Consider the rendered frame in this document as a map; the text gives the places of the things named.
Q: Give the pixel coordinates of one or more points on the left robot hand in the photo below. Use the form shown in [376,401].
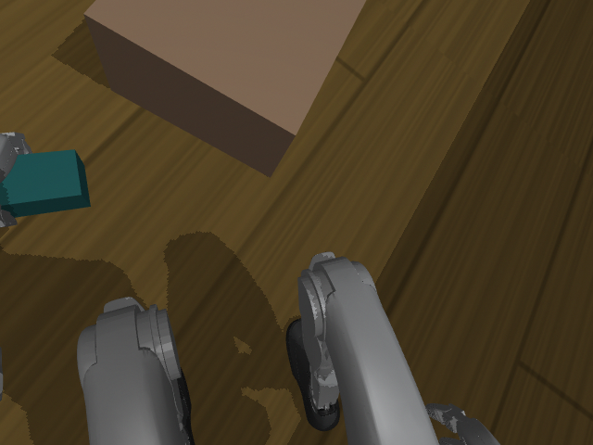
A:
[11,145]

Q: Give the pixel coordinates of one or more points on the left robot foot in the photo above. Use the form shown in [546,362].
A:
[186,404]

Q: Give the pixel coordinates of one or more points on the right robot hand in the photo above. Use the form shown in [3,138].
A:
[470,431]

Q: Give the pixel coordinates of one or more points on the right robot foot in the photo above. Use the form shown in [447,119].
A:
[321,419]

